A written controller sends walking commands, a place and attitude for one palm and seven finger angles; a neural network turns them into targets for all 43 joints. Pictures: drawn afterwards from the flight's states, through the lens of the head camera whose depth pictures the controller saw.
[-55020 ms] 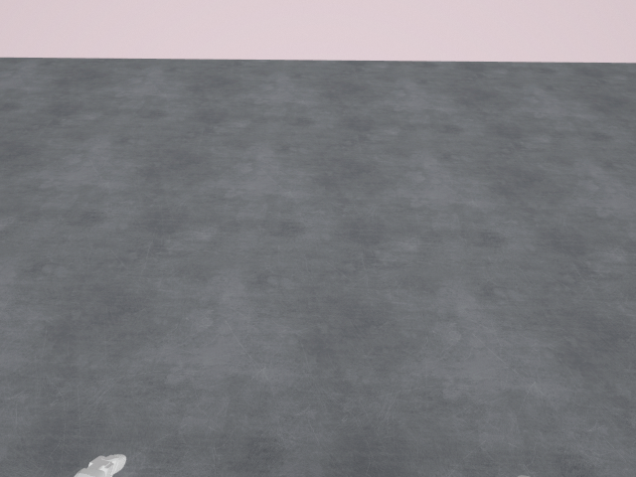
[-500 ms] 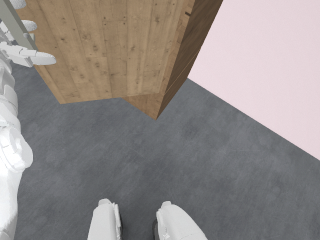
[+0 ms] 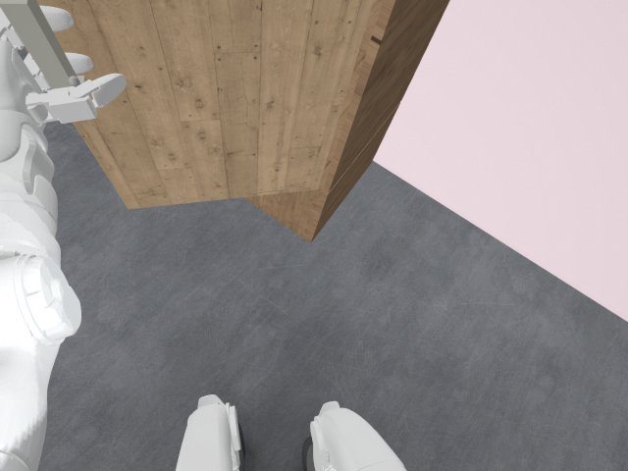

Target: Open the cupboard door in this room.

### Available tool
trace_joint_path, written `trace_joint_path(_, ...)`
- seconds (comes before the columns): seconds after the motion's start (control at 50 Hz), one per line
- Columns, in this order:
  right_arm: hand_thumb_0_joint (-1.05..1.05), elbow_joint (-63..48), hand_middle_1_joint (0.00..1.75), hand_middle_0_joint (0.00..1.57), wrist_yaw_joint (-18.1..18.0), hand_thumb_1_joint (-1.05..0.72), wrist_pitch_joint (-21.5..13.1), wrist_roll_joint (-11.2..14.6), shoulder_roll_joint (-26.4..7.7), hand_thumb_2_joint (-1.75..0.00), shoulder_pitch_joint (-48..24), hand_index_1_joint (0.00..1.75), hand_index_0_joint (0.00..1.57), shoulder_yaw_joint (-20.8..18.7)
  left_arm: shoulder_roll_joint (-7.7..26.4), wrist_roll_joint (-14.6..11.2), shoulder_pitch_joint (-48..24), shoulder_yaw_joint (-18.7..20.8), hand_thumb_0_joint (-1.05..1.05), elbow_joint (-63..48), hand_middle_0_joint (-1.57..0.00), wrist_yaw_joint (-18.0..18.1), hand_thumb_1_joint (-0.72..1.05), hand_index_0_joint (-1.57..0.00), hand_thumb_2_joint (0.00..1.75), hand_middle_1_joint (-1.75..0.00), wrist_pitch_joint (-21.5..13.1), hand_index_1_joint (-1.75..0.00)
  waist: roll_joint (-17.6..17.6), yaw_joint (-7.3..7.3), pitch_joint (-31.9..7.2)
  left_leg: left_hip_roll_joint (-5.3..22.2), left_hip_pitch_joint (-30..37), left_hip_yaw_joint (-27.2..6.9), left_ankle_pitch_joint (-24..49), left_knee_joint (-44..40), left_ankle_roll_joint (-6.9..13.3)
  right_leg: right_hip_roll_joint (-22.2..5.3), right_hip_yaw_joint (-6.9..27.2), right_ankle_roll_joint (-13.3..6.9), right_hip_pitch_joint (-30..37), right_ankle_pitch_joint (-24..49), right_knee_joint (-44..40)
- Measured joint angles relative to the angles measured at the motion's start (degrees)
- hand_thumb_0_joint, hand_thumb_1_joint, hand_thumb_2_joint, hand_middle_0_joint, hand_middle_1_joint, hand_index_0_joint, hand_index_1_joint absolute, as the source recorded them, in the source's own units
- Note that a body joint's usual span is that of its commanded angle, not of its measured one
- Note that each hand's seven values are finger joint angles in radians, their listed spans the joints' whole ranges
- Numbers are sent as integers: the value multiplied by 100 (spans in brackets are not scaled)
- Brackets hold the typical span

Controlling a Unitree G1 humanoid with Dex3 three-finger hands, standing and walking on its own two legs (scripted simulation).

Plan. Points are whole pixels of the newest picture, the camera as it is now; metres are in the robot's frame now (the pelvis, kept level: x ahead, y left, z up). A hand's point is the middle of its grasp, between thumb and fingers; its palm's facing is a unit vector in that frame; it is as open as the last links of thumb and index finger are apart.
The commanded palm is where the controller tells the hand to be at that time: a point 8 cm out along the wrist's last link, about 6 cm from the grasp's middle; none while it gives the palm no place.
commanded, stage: close the thumb around the handle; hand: left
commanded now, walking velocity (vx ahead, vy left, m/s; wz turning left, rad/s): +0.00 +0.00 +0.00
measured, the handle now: (55, 50) +0.60 +0.23 +0.09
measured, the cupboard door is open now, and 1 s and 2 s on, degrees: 45 63 84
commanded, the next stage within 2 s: pull the door open along its arc in 0.32 s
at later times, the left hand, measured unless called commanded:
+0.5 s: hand (81, 80) +0.56 +0.20 +0.09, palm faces +0.12 -0.99 +0.00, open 5.6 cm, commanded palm +0.53 +0.23 +0.08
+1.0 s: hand (111, 164) +0.45 +0.16 +0.09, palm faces +0.29 -0.95 +0.11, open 6.0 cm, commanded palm +0.39 +0.21 +0.08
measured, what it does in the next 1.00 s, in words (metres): stands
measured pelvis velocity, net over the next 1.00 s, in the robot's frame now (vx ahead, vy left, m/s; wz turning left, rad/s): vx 0.03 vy -0.01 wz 0.01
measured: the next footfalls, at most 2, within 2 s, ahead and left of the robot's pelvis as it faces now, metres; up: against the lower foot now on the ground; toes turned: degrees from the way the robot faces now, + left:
none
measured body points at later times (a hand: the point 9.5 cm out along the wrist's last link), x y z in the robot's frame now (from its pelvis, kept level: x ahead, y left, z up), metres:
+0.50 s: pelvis +0.00 -0.01 +0.00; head +0.16 +0.02 +0.42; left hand +0.55 +0.26 +0.09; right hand -0.03 -0.26 -0.10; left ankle +0.05 +0.10 -0.64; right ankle -0.02 -0.11 -0.64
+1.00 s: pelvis +0.03 -0.01 +0.03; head +0.11 +0.00 +0.47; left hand +0.43 +0.21 +0.08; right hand +0.09 -0.26 -0.09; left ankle +0.05 +0.10 -0.64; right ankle -0.02 -0.11 -0.64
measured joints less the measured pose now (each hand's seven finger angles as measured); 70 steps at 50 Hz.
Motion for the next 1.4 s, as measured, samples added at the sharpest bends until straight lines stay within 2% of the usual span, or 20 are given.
trace_joint_path(0.18, 0, 3, 30, 20, -9, -91, 25, 13, -6, -90, -15, 30, 21, 10, 111, 19, -32, 58, 1, 41, -37, -44, 59, -38, 76, -131, 5, -131, -7, -16, 27, 16, -53, -2, -21, 40, -11, 16, 3, -10, -59, -21, 47)
trace_joint_path(0.28, 0, 22, 30, 20, -9, -91, 36, 17, 3, -90, 13, 30, 20, -7, 10, 10, 49, 4, 1, -104, -39, -134, 74, -39, 83, -133, -21, -133, 4, 15, 20, 19, -29, -3, -27, 21, -23, 21, 5, -19, -36, -22, 23)
trace_joint_path(0.5, 0, 11, 30, 20, 13, -91, 36, 18, 25, -90, 6, 30, 21, -11, -12, -26, 100, 45, 2, -63, -36, 17, 74, -38, 83, -134, 11, -135, 7, 14, 5, 28, 45, 7, -38, -10, -47, 30, 19, -42, 20, -38, 15)
trace_joint_path(0.6, 0, -12, 30, 20, 36, -91, 71, 26, 28, -90, 26, 30, 20, -51, -136, -101, 385, 52, 2, -352, -36, -9, 75, -37, 82, -135, -2, -135, -1, 75, -22, 35, 135, 46, -37, -74, -55, 33, 60, -49, 84, -31, -31)
trace_joint_path(0.74, 0, -97, 30, 20, 80, -91, 168, 119, 33, -90, 60, 30, 20, -134, -614, -391, 1268, -44, 1, -1054, -36, -58, 75, -37, 77, -135, -50, -135, -12, 259, -129, 26, 543, 151, -48, -303, -53, 13, 167, -41, 445, -20, -231)
trace_joint_path(0.88, 0, -269, 30, 20, 154, -91, 210, 232, 54, -90, -51, 30, 20, -248, -1372, -735, 2657, -481, 1, -2282, -36, 21, 71, -36, 73, -135, -81, -135, -52, 504, -280, -31, 1157, 243, -37, -637, -53, -45, 257, -29, 1022, 3, -534)
trace_joint_path(0.9, 0, -296, 30, 20, 157, -91, 196, 224, 62, -90, -81, 30, 20, -272, -1553, -782, 2860, -522, 1, -2503, -36, 124, 71, -36, 72, -135, -58, -135, -63, 565, -302, -32, 1246, 260, -36, -680, -53, -48, 275, -26, 1103, 10, -574)
trace_joint_path(0.92, 0, -318, 30, 20, 161, -91, 170, 210, 71, -90, -118, 30, 20, -297, -1785, -835, 3052, -582, 1, -2732, -36, 374, 70, -36, 72, -135, -45, -135, -70, 629, -326, -36, 1327, 276, -34, -722, -53, -54, 292, -20, 1176, 19, -609)
trace_joint_path(0.98, 0, -382, 30, 20, 221, -91, 97, 155, 99, -90, -299, 30, 20, -333, -2505, -845, 3566, -753, 2, -3387, -36, 1285, 68, -37, 72, -135, -58, -135, -96, 768, -389, -73, 1504, 310, -18, -809, -58, -94, 318, -10, 1328, 18, -648)
trace_joint_path(1.06, 0, -494, 30, 20, 301, -91, 79, 11, 170, -90, -633, 30, 20, -341, -3095, -309, 4048, -1142, 0, -3960, -37, 2419, 68, -38, 72, -135, -86, -135, -116, 882, -423, -128, 1602, 327, -9, -789, -69, -151, 322, -27, 1394, -53, -530)
trace_joint_path(1.12, 0, -539, 30, 20, 314, -91, 108, -62, 244, -90, -859, 30, 20, -341, -3298, 26, 4270, -1463, 0, -4162, -38, 2972, 68, -37, 73, -135, -36, -134, -103, 959, -413, -161, 1656, 312, 2, -750, -89, -182, 299, -52, 1431, -101, -419)
trace_joint_path(1.16, 0, -535, 30, 20, 292, -91, 125, -81, 299, -90, -968, 30, 20, -334, -3395, 129, 4387, -1663, 0, -4228, -38, 3185, 68, -37, 73, -135, -12, -134, -91, 1006, -394, -176, 1718, 291, 21, -750, -110, -194, 274, -75, 1486, -114, -383)
trace_joint_path(1.24, 0, -455, 30, 20, 204, -91, 134, -91, 397, -90, -1077, 30, 20, -283, -3596, 125, 4562, -1927, 0, -4268, -38, 3461, 68, -38, 74, -134, -13, -134, -113, 1074, -358, -196, 1871, 237, 87, -820, -165, -204, 218, -127, 1628, -105, -388)
trace_joint_path(1.4, 1, -296, 30, 20, 131, -91, 96, -159, 422, -90, -1043, 30, 20, -294, -3850, 258, 4862, -2260, 0, -4467, -37, 3974, 69, -37, 75, -134, -39, -134, -145, 1094, -305, -221, 2000, 115, 210, -944, -284, -208, 92, -249, 1745, -85, -406)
